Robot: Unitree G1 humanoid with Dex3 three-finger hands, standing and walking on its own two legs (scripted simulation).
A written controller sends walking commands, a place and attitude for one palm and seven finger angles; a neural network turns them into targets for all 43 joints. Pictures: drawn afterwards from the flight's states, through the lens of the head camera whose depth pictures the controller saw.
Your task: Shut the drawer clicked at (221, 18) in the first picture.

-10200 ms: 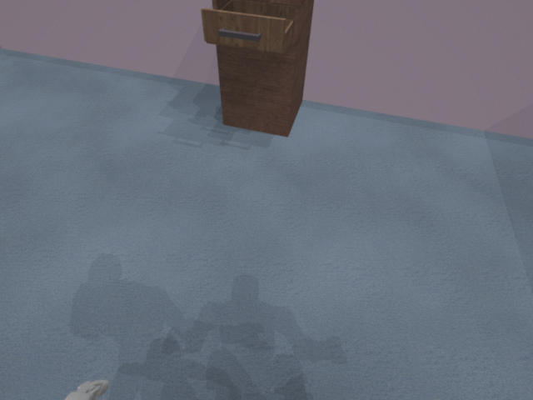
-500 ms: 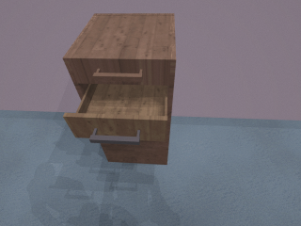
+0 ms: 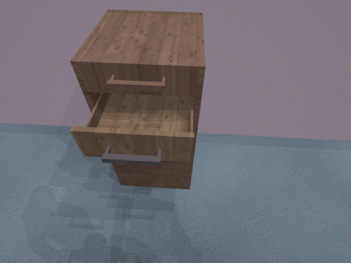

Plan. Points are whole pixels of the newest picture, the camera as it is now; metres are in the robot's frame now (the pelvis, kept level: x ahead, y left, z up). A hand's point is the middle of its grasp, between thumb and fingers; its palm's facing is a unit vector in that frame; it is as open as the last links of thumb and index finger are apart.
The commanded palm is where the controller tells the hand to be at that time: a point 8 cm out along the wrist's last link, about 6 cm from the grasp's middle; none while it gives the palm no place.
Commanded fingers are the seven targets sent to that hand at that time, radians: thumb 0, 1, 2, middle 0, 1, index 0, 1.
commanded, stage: look again from close up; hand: left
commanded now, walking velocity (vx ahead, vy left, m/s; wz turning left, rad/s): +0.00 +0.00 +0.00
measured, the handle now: (133, 154) +0.45 +0.16 -0.10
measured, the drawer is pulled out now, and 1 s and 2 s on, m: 0.19 0.19 0.19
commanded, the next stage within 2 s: shuffle to correct the standing spot in 0.34 s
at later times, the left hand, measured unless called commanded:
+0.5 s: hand out of the picture -0.02 +0.20 -0.18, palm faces +0.03 -0.99 -0.15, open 7.4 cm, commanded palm none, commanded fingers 0.00 0.90 0.90 -0.20 -0.30 -0.20 -0.30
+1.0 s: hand out of the picture -0.01 +0.14 -0.18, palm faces +0.04 -0.99 -0.13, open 7.4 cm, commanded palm none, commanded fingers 0.00 0.90 0.90 -0.20 -0.30 -0.20 -0.30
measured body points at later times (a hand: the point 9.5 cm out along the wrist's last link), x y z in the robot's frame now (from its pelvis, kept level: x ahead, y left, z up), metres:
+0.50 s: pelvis +0.00 +0.03 +0.00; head -0.01 +0.05 +0.45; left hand -0.02 +0.25 -0.17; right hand +0.01 -0.20 -0.15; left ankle +0.04 +0.10 -0.74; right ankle -0.03 -0.11 -0.74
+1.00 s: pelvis +0.04 -0.01 +0.00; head +0.04 +0.00 +0.45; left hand -0.02 +0.19 -0.17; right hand +0.02 -0.23 -0.16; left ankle +0.04 +0.10 -0.74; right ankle -0.02 -0.09 -0.74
